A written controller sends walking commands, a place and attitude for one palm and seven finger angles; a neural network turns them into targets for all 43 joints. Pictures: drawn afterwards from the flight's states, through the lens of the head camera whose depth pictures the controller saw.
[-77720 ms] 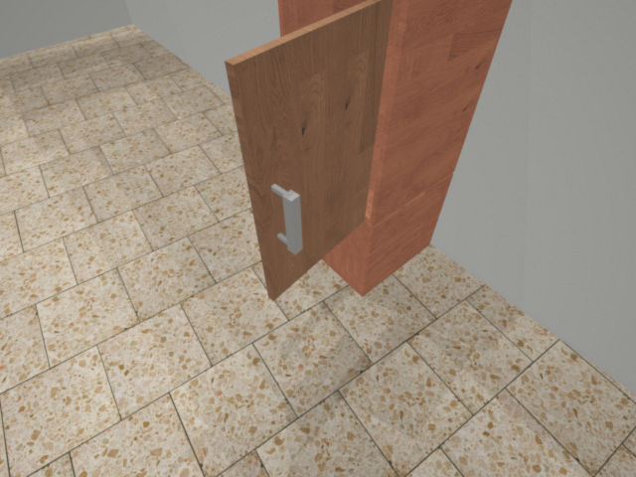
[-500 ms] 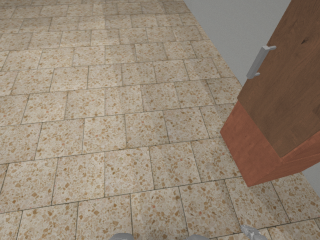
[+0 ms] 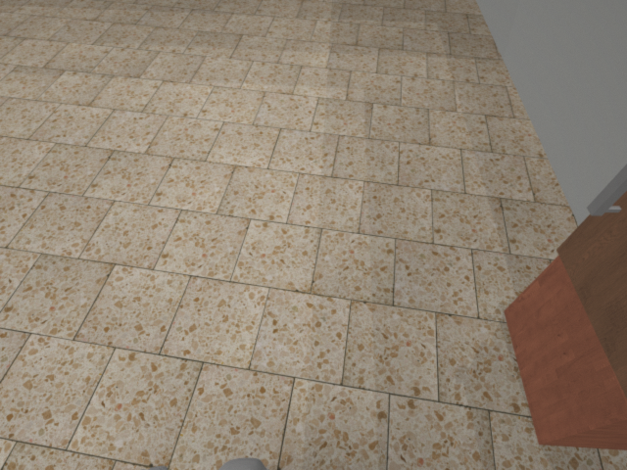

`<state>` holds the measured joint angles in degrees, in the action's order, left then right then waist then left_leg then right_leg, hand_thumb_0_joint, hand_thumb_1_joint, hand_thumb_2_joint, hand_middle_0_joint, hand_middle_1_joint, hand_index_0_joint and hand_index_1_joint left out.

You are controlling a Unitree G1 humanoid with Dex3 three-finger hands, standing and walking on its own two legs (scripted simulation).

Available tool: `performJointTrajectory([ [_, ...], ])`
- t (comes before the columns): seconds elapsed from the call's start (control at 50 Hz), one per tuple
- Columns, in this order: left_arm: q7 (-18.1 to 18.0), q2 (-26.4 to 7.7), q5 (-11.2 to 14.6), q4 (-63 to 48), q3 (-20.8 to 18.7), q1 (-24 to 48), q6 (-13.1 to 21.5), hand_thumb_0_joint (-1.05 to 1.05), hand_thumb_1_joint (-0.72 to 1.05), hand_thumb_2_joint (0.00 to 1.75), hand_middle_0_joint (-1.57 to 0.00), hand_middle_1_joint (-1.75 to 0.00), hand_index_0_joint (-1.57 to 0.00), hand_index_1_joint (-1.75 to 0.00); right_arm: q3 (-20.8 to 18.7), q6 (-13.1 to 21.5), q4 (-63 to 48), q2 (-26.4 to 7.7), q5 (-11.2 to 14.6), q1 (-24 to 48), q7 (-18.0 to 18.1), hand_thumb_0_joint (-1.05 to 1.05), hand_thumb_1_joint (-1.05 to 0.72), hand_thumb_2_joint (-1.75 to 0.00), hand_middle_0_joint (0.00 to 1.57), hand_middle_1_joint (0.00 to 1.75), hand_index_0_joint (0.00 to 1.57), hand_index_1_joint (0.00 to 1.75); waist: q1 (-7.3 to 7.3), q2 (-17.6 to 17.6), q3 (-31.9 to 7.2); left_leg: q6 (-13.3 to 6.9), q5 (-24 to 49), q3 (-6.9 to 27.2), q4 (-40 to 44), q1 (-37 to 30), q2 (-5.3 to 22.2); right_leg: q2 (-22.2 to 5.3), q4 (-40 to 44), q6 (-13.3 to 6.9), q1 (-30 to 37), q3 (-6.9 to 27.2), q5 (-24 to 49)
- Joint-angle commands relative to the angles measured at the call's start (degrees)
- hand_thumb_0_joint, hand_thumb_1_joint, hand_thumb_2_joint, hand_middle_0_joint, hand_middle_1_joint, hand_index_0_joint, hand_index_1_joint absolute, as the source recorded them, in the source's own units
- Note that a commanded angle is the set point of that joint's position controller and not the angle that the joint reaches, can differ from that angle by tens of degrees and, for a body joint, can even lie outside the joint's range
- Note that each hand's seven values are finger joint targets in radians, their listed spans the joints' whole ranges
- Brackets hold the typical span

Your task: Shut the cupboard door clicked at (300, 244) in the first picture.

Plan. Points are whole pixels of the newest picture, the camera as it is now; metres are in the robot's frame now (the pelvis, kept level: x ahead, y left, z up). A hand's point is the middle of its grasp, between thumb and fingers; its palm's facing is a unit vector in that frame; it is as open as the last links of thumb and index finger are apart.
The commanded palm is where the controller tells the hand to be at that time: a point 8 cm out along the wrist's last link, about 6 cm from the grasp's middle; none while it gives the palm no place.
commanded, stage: walk to a spot facing it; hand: left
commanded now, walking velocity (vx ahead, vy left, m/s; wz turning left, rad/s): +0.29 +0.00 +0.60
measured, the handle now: out of the picture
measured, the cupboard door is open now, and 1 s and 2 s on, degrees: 4 4 4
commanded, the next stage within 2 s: turn to face it in 1.18 s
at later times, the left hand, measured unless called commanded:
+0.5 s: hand (177, 457) +0.15 +0.20 -0.14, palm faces +0.29 -0.91 -0.29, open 7.4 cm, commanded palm none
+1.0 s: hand out of the picture +0.09 +0.21 -0.18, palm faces +0.63 -0.75 -0.21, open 7.4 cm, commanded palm none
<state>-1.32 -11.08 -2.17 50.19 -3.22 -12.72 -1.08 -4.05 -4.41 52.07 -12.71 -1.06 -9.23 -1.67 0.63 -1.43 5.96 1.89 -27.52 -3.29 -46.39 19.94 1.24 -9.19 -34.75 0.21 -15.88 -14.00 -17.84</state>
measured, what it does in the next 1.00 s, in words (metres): walks ahead, turning left: left foot, then right foot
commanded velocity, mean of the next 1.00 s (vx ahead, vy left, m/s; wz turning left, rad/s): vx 0.33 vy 0.00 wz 0.54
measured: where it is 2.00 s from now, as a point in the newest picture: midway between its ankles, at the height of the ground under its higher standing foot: (250, 368)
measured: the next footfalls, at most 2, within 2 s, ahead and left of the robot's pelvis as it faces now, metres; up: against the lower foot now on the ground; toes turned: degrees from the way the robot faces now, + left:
left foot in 0.04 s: +0.03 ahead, +0.13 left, +0.00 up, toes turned +6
right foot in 0.40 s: +0.21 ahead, -0.11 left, +0.00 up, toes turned +7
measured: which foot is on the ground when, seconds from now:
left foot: up 0.00-0.02, down 0.04-0.40, up 0.42-0.86, down 0.88-1.00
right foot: down 0.00-0.04, up 0.06-0.38, down 0.40-0.90, up 0.92-1.00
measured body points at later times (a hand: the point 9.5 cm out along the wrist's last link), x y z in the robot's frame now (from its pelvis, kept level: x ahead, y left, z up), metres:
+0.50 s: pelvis +0.11 -0.03 +0.00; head +0.15 -0.05 +0.45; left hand +0.13 +0.25 -0.12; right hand +0.18 -0.27 -0.17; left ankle +0.00 +0.10 -0.65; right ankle +0.17 -0.12 -0.73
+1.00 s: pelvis +0.25 +0.08 -0.01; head +0.28 +0.13 +0.43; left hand +0.06 +0.25 -0.17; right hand +0.52 -0.01 -0.13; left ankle +0.25 +0.17 -0.73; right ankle +0.26 -0.10 -0.65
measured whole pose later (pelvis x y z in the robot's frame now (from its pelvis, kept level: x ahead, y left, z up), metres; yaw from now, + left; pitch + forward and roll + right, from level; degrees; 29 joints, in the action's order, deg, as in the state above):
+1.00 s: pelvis +0.25 +0.08 -0.01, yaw +36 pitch +0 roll -1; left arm 0.3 -12.3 -1.7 59.0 -4.2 -20.3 -0.5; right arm -1.7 2.4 49.2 -12.0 -1.7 -3.1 -0.9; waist -2.8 -1.8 7.8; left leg -4.9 -15.9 -6.4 -37.7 22.4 -0.7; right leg -9.9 -68.7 2.1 -22.1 -5.4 -25.2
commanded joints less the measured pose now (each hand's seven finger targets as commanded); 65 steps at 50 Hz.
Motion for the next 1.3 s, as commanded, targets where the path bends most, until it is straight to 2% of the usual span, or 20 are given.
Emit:
performJointTrajectory([
  [0.0, 0.3, -11.6, 1.0, -2.3, -4.0, -3.3, 0.7, 0.0, 0.9, 0.9, -0.2, -0.3, -0.2, -0.3, -1.1, 3.0, -3.6, -6.3, -0.2, -5.2, 0.1, 0.0, -0.9, -0.9, 0.2, 0.3, 0.2, 0.3, 1.26, 0.0, -10.0, -2.7, 6.5, 2.2, 22.8, -14.8, 1.3, -9.8, -0.4, -1.0, -2.4, 5.2, -3.8],
  [0.02, 1.1, -7.6, 1.3, -4.5, -3.3, -2.0, 0.4, 0.0, 0.9, 0.9, -0.2, -0.3, -0.2, -0.3, -2.7, 3.3, -2.9, -13.1, -1.2, -9.1, 0.5, 0.0, -0.9, -0.9, 0.2, 0.3, 0.2, 0.3, 3.67, 19.8, -8.3, -9.0, 6.4, 24.6, 28.3, -21.6, 15.6, -0.8, -14.8, 3.4, -18.8, 0.2, -17.1],
  [0.04, 1.4, -6.7, 0.6, -8.3, -2.0, 6.6, 0.6, 0.0, 0.9, 0.9, -0.2, -0.3, -0.2, -0.3, -3.1, 3.2, -1.3, -15.2, -1.4, -14.4, 1.2, 0.0, -0.9, -0.9, 0.2, 0.3, 0.2, 0.3, 7.36, 18.7, -4.6, -15.3, 6.3, 33.9, 33.0, -19.9, 22.5, 2.2, -23.8, 3.1, -27.1, 5.5, -20.0],
  [0.14, 2.6, -7.3, 0.7, -4.6, -2.6, 6.4, 1.6, 0.0, 0.9, 0.9, -0.2, -0.3, -0.2, -0.3, -0.7, 5.6, -1.9, -9.6, -0.7, -8.7, 2.6, 0.0, -0.9, -0.9, 0.2, 0.3, 0.2, 0.3, 2.2, 11.9, -3.1, -12.3, 14.2, 21.4, 31.3, -15.9, 12.1, 2.0, -27.7, 3.1, -24.9, 12.7, -3.0],
  [0.32, 3.3, -6.9, 1.0, -2.8, -2.4, 0.4, 2.3, 0.0, 0.9, 0.9, -0.2, -0.3, -0.2, -0.3, -1.6, 5.3, -0.5, -11.0, -0.7, -5.5, 2.1, 0.0, -0.9, -0.9, 0.2, 0.3, 0.2, 0.3, -2.33, 8.4, -2.4, -10.5, 4.1, 19.0, 27.4, -0.2, 7.9, 8.1, -0.5, 3.7, 2.2, 7.7, 3.0],
  [0.34, 3.0, -8.3, 0.9, -1.0, -3.1, -5.3, 2.8, 0.0, 0.9, 0.9, -0.2, -0.3, -0.2, -0.3, -1.6, 5.4, -0.8, -10.3, -0.4, -4.0, 2.0, 0.0, -0.9, -0.9, 0.2, 0.3, 0.2, 0.3, -5.06, 4.7, -3.8, -8.9, 1.5, 17.0, 21.2, 6.6, 4.9, 7.5, 4.2, 3.2, 13.1, 8.9, 3.5],
  [0.36, 2.3, -13.5, 0.3, 0.7, -4.3, -13.7, 3.6, 0.0, 0.9, 0.9, -0.2, -0.3, -0.2, -0.3, -1.0, 5.7, -1.9, -7.1, 0.3, -3.6, 1.6, 0.0, -0.9, -0.9, 0.2, 0.3, 0.2, 0.3, -8.97, -7.3, -7.6, -5.9, -3.5, 10.6, 6.0, 16.9, -1.7, -2.3, 13.2, 0.6, 26.0, 20.1, -9.4],
  [0.38, 1.4, -18.3, 0.0, 1.1, -5.1, -17.4, 3.5, 0.0, 0.9, 0.9, -0.2, -0.3, -0.2, -0.3, -0.4, 6.0, -3.7, -3.2, 0.5, -4.0, 1.6, 0.0, -0.9, -0.9, 0.2, 0.3, 0.2, 0.3, -9.95, -22.0, -10.4, -3.9, -10.9, 5.4, -14.4, 22.5, -6.5, -19.1, 24.7, -4.5, 26.6, 42.9, -22.7],
  [0.4, 1.0, -16.3, 0.6, 0.2, -4.3, -13.2, 3.4, 0.0, 0.9, 0.9, -0.2, -0.3, -0.2, -0.3, -1.3, 5.6, -3.3, -5.9, -0.5, -4.9, 1.3, 0.0, -0.9, -0.9, 0.2, 0.3, 0.2, 0.3, -6.25, -16.3, -7.1, -4.1, -5.7, 8.8, -24.4, 23.4, -2.1, -20.4, 27.2, -6.7, 18.6, 46.0, -30.3],
  [0.42, 0.7, -14.1, 0.4, -0.7, -4.0, -8.2, 3.7, 0.0, 0.9, 0.9, -0.2, -0.3, -0.2, -0.3, -1.3, 5.5, -2.6, -5.0, -0.8, -4.3, 0.9, 0.0, -0.9, -0.9, 0.2, 0.3, 0.2, 0.3, -3.98, -14.4, -4.5, -3.9, 0.1, 9.0, -29.7, 23.5, 0.1, -19.5, 27.7, -6.9, 11.7, 44.9, -32.5],
  [0.46, 0.5, -8.1, 0.4, -1.0, -2.4, -2.1, 4.1, 0.0, 0.9, 0.9, -0.2, -0.3, -0.2, -0.3, -1.2, 4.7, -0.2, -3.5, -1.0, -5.1, -0.2, 0.0, -0.9, -0.9, 0.2, 0.3, 0.2, 0.3, -0.01, -7.5, -2.8, -3.0, 9.7, 7.6, -29.3, 18.0, 3.5, -13.6, 24.9, -3.9, 3.7, 25.0, -16.6],
  [0.52, 0.4, -6.0, 0.5, 0.7, -1.7, -4.5, 5.3, 0.0, 0.9, 0.9, -0.2, -0.3, -0.2, -0.3, -0.8, 3.5, 0.5, -1.8, -0.7, -4.6, -0.8, 0.0, -0.9, -0.9, 0.2, 0.3, 0.2, 0.3, 0.36, -7.6, -2.5, -1.7, 14.7, 4.6, -25.7, 17.7, 3.6, -10.2, 24.0, -3.4, 5.5, 11.6, 3.0],
  [0.74, 0.3, -7.6, 0.2, 5.8, -1.8, -13.4, 5.8, 0.0, 0.9, 0.9, -0.2, -0.3, -0.2, -0.3, 0.9, 4.3, -5.8, -0.7, -0.7, 11.3, -2.2, 0.0, -0.9, -0.9, 0.2, 0.3, 0.2, 0.3, -3.43, -4.5, -0.5, -3.4, 13.4, -2.7, 1.8, 17.5, 3.6, -13.8, 19.5, -4.8, 19.1, 0.9, 25.2],
  [0.8, 0.4, -9.8, 0.2, 5.5, -2.4, -11.9, 5.4, 0.0, 0.9, 0.9, -0.2, -0.3, -0.2, -0.3, 0.5, 5.1, -5.5, -2.1, -0.8, 6.8, -1.7, 0.0, -0.9, -0.9, 0.2, 0.3, 0.2, 0.3, -0.86, -5.5, -3.7, -5.9, 8.6, -6.1, 7.6, 5.2, -0.1, -14.7, 10.4, -4.5, 18.0, -2.0, 37.4],
  [0.84, 1.0, -10.9, 1.0, 4.9, -2.4, -10.6, 5.1, 0.0, 0.9, 0.9, -0.2, -0.3, -0.2, -0.3, -0.9, 5.6, -2.4, -6.5, -1.2, -6.6, -0.7, 0.0, -0.9, -0.9, 0.2, 0.3, 0.2, 0.3, 6.19, -0.9, -12.0, -7.9, 13.4, -5.4, 15.8, -19.9, -2.2, -10.4, -11.4, -1.3, 6.3, -6.0, 33.6],
  [0.86, 1.9, -7.6, 1.3, 2.5, -2.2, -10.9, 4.8, 0.0, 0.9, 0.9, -0.2, -0.3, -0.2, -0.3, -3.0, 5.9, -1.0, -15.5, -1.7, -14.0, 0.1, 0.0, -0.9, -0.9, 0.2, 0.3, 0.2, 0.3, 9.11, 16.5, -17.7, -13.9, 13.3, 21.0, 20.4, -35.1, 14.4, -1.5, -31.7, 2.7, -13.1, -4.9, 1.2],
  [0.88, 2.1, -7.6, 1.2, -1.8, -1.4, -2.9, 4.7, 0.0, 0.9, 0.9, -0.2, -0.3, -0.2, -0.3, -3.7, 5.6, 0.3, -19.0, -0.5, -18.2, 1.0, 0.0, -0.9, -0.9, 0.2, 0.3, 0.2, 0.3, 10.74, 13.3, -16.8, -18.3, 23.4, 34.5, 26.5, -37.0, 22.6, 2.1, -40.2, 2.4, -25.2, 4.8, -15.6],
  [0.9, 1.4, -7.2, 1.1, -2.7, -1.8, -0.4, 4.5, 0.0, 0.9, 0.9, -0.2, -0.3, -0.2, -0.3, -2.9, 5.9, 0.1, -17.8, -0.4, -15.9, 1.5, 0.0, -0.9, -0.9, 0.2, 0.3, 0.2, 0.3, 8.69, 5.0, -13.9, -17.3, 16.8, 30.8, 28.1, -28.5, 23.7, 0.7, -42.5, 1.6, -25.3, 9.7, -13.4],
  [0.98, 2.3, -4.2, -0.1, 2.5, -1.9, -7.6, 2.8, 0.0, 0.9, 0.9, -0.2, -0.3, -0.2, -0.3, 0.1, 7.2, -2.8, -8.3, -0.4, -2.8, 2.4, 0.0, -0.9, -0.9, 0.2, 0.3, 0.2, 0.3, 0.38, 8.7, -7.0, -12.0, 10.2, 16.5, 32.3, -9.1, 13.3, -1.5, -34.0, 2.1, -17.5, 12.6, -1.3],
  [1.28, 2.3, -4.1, 0.7, -0.7, -0.3, 4.4, 3.2, 0.0, 0.9, 0.9, -0.2, -0.3, -0.2, -0.3, 0.4, 7.8, 5.8, -5.1, -0.3, -12.4, 3.3, 0.0, -0.9, -0.9, 0.2, 0.3, 0.2, 0.3, -0.43, 7.8, -2.7, -10.7, 42.6, 9.9, 25.3, -15.9, 9.4, 6.2, 1.6, 0.0, -5.6, 9.2, 9.8],
])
